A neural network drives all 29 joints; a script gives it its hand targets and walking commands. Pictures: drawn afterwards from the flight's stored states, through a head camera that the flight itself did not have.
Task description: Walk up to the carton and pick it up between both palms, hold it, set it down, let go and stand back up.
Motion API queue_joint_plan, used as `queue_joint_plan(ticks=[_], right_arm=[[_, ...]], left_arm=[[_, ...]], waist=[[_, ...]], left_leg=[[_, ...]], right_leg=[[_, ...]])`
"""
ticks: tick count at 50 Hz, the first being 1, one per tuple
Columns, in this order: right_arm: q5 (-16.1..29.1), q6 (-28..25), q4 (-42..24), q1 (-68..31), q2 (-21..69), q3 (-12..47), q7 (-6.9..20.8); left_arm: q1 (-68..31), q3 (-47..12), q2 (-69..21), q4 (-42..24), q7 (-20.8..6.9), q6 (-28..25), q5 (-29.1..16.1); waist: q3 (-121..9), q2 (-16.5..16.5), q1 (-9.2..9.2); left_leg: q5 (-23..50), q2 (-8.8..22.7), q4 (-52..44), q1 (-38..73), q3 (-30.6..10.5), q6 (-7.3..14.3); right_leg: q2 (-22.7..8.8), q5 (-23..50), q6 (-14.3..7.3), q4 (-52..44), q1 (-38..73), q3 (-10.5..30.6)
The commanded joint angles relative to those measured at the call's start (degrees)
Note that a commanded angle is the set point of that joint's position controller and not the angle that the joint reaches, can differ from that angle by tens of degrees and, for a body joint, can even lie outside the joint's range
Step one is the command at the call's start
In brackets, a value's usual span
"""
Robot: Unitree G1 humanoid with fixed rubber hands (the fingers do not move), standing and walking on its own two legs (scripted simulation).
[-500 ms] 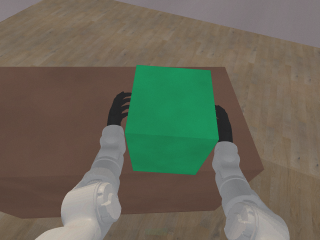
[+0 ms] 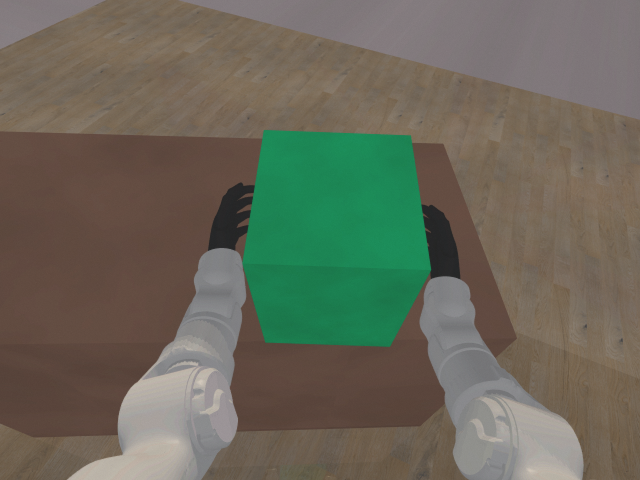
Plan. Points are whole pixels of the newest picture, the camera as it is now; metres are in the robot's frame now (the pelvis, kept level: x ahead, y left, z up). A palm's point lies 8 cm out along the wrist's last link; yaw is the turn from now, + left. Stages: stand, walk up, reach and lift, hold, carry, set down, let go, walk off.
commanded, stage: reach and lift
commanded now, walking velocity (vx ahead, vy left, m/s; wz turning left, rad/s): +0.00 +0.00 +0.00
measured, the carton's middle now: (332, 247) +0.43 +0.02 +0.02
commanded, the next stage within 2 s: none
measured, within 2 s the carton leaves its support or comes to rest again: neither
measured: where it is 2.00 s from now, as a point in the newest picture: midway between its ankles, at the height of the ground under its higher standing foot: outside the picture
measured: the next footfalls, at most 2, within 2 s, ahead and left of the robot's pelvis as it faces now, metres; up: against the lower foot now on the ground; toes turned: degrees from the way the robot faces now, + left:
none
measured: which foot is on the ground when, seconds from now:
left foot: down 0.00-1.00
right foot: down 0.00-1.00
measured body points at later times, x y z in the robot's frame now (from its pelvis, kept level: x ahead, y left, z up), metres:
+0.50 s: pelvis -0.01 +0.01 +0.00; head -0.04 +0.04 +0.45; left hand +0.40 +0.16 +0.13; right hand +0.38 -0.13 +0.12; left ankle -0.01 +0.12 -0.75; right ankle +0.01 -0.12 -0.75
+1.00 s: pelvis -0.02 +0.01 +0.00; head -0.06 +0.05 +0.44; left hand +0.37 +0.16 +0.15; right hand +0.35 -0.13 +0.14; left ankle -0.01 +0.12 -0.75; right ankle +0.01 -0.12 -0.75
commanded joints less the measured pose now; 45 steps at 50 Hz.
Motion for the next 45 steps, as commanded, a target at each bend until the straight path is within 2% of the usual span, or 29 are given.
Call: queue_joint_plan(ticks=[1, 3, 6, 8, 9, 13, 14, 16, 17, 18, 19, 20, 22, 23, 26, 27, 28, 29, 30, 33, 34, 36, 38, 39, 40, 41, 42, 44, 45], right_arm=[[-0.66, -1.79, -10.35, -42.54, 30.07, 21.97, 8.96], [0.70, 0.48, -12.26, -42.12, 30.30, 24.29, 8.76], [2.07, 2.70, -13.56, -41.52, 30.15, 25.44, 8.27], [5.39, 4.81, -15.38, -41.83, 30.05, 26.79, 8.22], [4.84, 6.08, -15.38, -40.91, 29.79, 27.15, 8.09], [8.63, 10.73, -17.99, -39.10, 29.89, 29.34, 7.56], [9.20, 12.30, -18.41, -38.94, 29.55, 29.30, 7.43], [9.67, 14.54, -20.86, -38.39, 27.15, 27.68, 7.34], [9.75, 15.91, -21.59, -38.54, 25.50, 27.32, 7.54], [11.10, 16.69, -23.85, -40.49, 25.83, 29.14, 7.44], [11.63, 17.29, -24.88, -41.69, 25.77, 29.29, 7.49], [12.05, 17.78, -24.92, -42.78, 25.71, 28.69, 7.67], [14.07, 18.22, -29.04, -46.73, 25.28, 30.28, 7.72], [15.11, 18.14, -30.83, -45.62, 25.49, 31.26, 7.56], [17.70, 18.76, -32.48, -48.99, 26.46, 32.71, 7.19], [17.86, 19.33, -30.85, -47.13, 26.33, 33.02, 7.53], [17.44, 19.69, -31.06, -45.67, 25.98, 32.20, 7.58], [17.93, 20.30, -30.96, -45.20, 26.02, 32.57, 7.28], [18.32, 21.06, -30.97, -44.69, 25.29, 32.45, 7.29], [18.70, 22.99, -29.95, -42.21, 23.22, 32.64, 6.91], [19.63, 23.55, -29.17, -39.87, 21.40, 32.40, 6.82], [20.87, 24.86, -29.70, -37.99, 20.85, 34.03, 6.24], [22.75, 25.52, -29.79, -36.83, 19.11, 34.56, 6.11], [23.69, 26.15, -30.74, -36.99, 18.89, 35.55, 6.00], [23.80, 26.65, -30.69, -36.59, 17.50, 35.97, 5.87], [25.09, 26.73, -33.12, -36.61, 18.74, 37.93, 5.75], [26.64, 27.15, -35.09, -38.03, 18.90, 38.68, 5.92], [28.40, 27.19, -38.95, -40.05, 19.73, 40.45, 5.80], [29.06, 26.99, -42.77, -42.03, 20.56, 42.51, 6.01]], left_arm=[[-34.62, -21.70, -38.98, -4.67, -9.22, 0.16, -0.56], [-34.60, -21.53, -38.12, -5.53, -9.27, 1.41, -1.97], [-35.41, -22.80, -39.02, -6.11, -9.75, 2.94, -3.36], [-31.41, -23.36, -39.94, -6.66, -9.76, 5.39, -3.66], [-32.31, -23.13, -39.85, -8.07, -10.22, 6.28, -3.60], [-29.94, -22.66, -38.25, -10.65, -11.32, 11.58, -3.84], [-29.64, -22.21, -38.65, -11.42, -11.65, 13.06, -3.92], [-28.70, -19.57, -37.21, -12.62, -12.62, 16.63, -3.45], [-27.76, -19.18, -36.28, -13.25, -12.84, 18.77, -2.76], [-28.11, -19.53, -36.03, -15.46, -13.21, 19.99, -3.27], [-29.63, -19.55, -35.76, -17.79, -13.09, 21.24, -3.05], [-31.38, -20.38, -36.24, -19.02, -13.24, 22.30, -3.22], [-31.66, -22.71, -37.30, -22.96, -12.78, 24.16, -4.57], [-32.58, -25.11, -37.75, -25.72, -12.43, 24.68, -5.80], [-36.48, -28.09, -38.28, -28.57, -12.12, 25.25, -7.48], [-36.88, -27.11, -38.93, -29.77, -11.54, 25.35, -7.11], [-34.57, -29.00, -38.98, -29.74, -11.59, 26.14, -6.91], [-33.45, -28.45, -39.66, -30.01, -11.44, 26.96, -6.67], [-32.07, -29.54, -40.88, -31.28, -11.45, 27.89, -6.69], [-29.93, -29.07, -39.16, -32.88, -11.65, 30.69, -5.85], [-28.21, -28.89, -39.18, -33.79, -11.64, 31.75, -5.20], [-23.73, -28.26, -38.75, -34.06, -12.43, 34.58, -3.97], [-21.76, -28.19, -38.60, -37.09, -12.56, 36.66, -3.04], [-20.21, -28.23, -37.72, -37.36, -12.95, 38.37, -2.90], [-20.64, -27.23, -36.65, -39.13, -13.32, 39.38, -2.85], [-20.77, -28.76, -38.26, -41.87, -13.34, 40.13, -3.26], [-21.74, -28.97, -38.30, -43.92, -13.23, 41.09, -3.79], [-23.17, -32.72, -39.41, -48.24, -13.23, 41.78, -5.31], [-24.93, -35.10, -39.99, -51.09, -13.18, 41.97, -6.79]], waist=[[-36.16, 9.74, -0.90], [-35.20, 7.67, -0.21], [-32.02, 6.89, -0.88], [-29.22, 8.00, -0.82], [-29.10, 8.20, -0.88], [-25.33, 4.49, -0.78], [-23.19, 6.17, -0.94], [-18.28, 3.63, -1.30], [-15.41, 3.75, -2.17], [-16.03, 2.59, -1.19], [-15.64, 3.14, -0.09], [-15.94, 4.35, -0.13], [-18.02, 4.77, 0.17], [-18.93, 5.47, -1.35], [-22.59, 5.10, -2.20], [-21.47, 5.99, -1.15], [-21.81, 6.78, -4.01], [-20.58, 6.71, -4.04], [-18.86, 8.14, -4.37], [-17.21, 8.16, -4.60], [-16.72, 8.57, -5.78], [-12.63, 7.14, -5.87], [-11.05, 8.42, -5.29], [-9.55, 8.12, -6.30], [-8.25, 8.57, -5.27], [-9.70, 8.19, -5.80], [-8.65, 6.45, -5.10], [-11.18, 7.44, -6.34], [-13.00, 8.68, -6.33]], left_leg=[[17.76, -1.38, 0.26, 9.07, 6.81, -3.84], [15.55, -1.27, -0.43, 8.72, 6.64, -3.25], [16.70, -1.76, 0.19, 9.98, 4.97, -3.09], [17.53, -1.42, -0.03, 11.41, 5.69, -3.30], [18.18, -1.73, 0.33, 12.05, 5.94, -3.52], [16.95, -2.78, -0.92, 14.10, 5.26, -2.53], [14.38, -2.60, -1.57, 14.13, 4.70, -2.36], [10.77, -2.63, -2.71, 14.57, 4.98, -1.96], [10.06, -3.07, -3.50, 15.43, 4.45, -1.77], [10.07, -3.19, -3.95, 16.76, 5.08, -1.00], [10.80, -3.25, -3.15, 16.84, 5.21, -1.60], [9.43, -3.24, -3.69, 16.93, 4.85, -1.91], [13.34, -2.99, -2.87, 20.20, 4.70, -1.99], [16.62, -3.26, -1.38, 21.47, 4.40, -2.48], [15.50, -3.47, -0.58, 21.10, 3.87, -2.82], [14.54, -3.69, -1.62, 20.30, 4.03, -2.69], [14.23, -3.75, -1.64, 21.36, 4.48, -3.16], [13.78, -3.43, -1.86, 20.89, 4.30, -2.58], [14.54, -3.65, -2.13, 22.67, 3.76, -3.26], [14.59, -3.59, -1.45, 23.07, 3.94, -3.56], [16.23, -3.10, -2.11, 24.15, 3.37, -3.39], [16.96, -3.48, -2.08, 24.22, 3.58, -3.05], [19.72, -2.57, -1.99, 23.94, 3.04, -3.45], [18.75, -2.61, -1.95, 25.58, 2.79, -3.24], [19.25, -2.69, -2.09, 23.92, 2.83, -3.26], [19.70, -3.38, -1.31, 24.49, 2.87, -3.43], [20.21, -3.09, -1.86, 23.97, 2.11, -3.23], [21.22, -3.15, -0.76, 25.97, 1.50, -3.79], [20.64, -3.20, -0.32, 25.30, 1.20, -3.95]], right_leg=[[0.09, 19.05, 0.58, 4.87, 20.93, -4.19], [-0.11, 16.17, 0.78, 4.17, 19.45, -3.66], [-0.18, 16.55, 0.84, 4.08, 19.48, -3.57], [-0.11, 14.48, 0.68, 3.33, 19.27, -3.07], [-0.13, 15.17, 0.14, 2.70, 19.81, -3.14], [-0.56, 18.22, 2.13, 2.94, 21.44, -2.83], [-0.93, 14.43, 1.78, 2.72, 21.96, -2.47], [-0.67, 10.21, 2.12, 1.14, 22.47, -2.66], [-0.39, 8.78, 1.90, 0.46, 22.86, -2.71], [-0.18, 10.11, 2.29, 0.34, 22.59, -2.55], [-0.34, 9.44, 2.65, 1.00, 22.93, -2.74], [-0.14, 7.20, 2.58, 0.85, 22.43, -3.25], [0.99, 6.64, 1.88, 0.67, 22.23, -3.76], [1.03, 9.39, 1.64, 0.76, 22.57, -4.08], [1.36, 10.16, 2.16, 1.39, 23.59, -4.40], [1.50, 8.90, 1.69, 1.51, 23.33, -3.59], [1.04, 9.57, 1.80, 1.42, 22.94, -4.29], [0.92, 8.44, 1.27, 0.95, 22.81, -3.75], [1.32, 6.69, 0.99, 0.98, 21.79, -3.85], [1.03, 6.16, 1.02, 0.25, 21.16, -4.77], [1.30, 7.02, 0.53, 0.33, 21.88, -4.36], [1.45, 8.57, 1.07, 0.34, 23.46, -4.70], [1.74, 8.01, 0.55, -0.21, 23.40, -4.59], [1.91, 7.10, 0.40, -0.56, 22.77, -5.18], [1.63, 7.26, 0.38, -0.36, 22.91, -4.77], [1.91, 7.94, 0.56, 0.13, 23.03, -4.76], [2.35, 7.17, 0.71, 0.62, 22.92, -4.78], [2.46, 7.31, 0.09, -0.14, 23.13, -4.96], [2.47, 7.57, 0.86, 0.84, 23.49, -4.85]])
